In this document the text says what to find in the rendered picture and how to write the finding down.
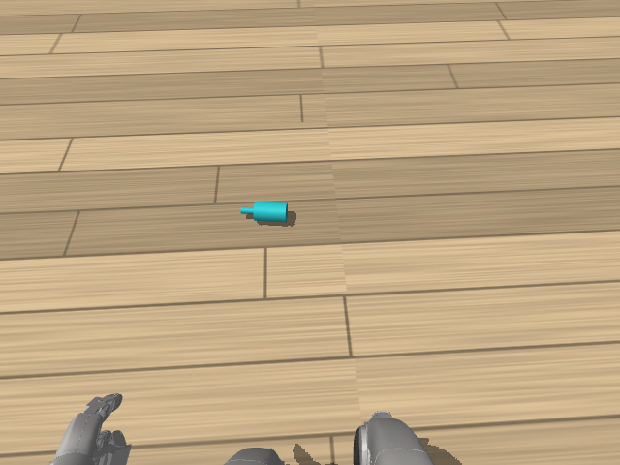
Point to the left robot hand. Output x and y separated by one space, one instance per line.
83 434

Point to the bottle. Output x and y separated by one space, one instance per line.
268 211

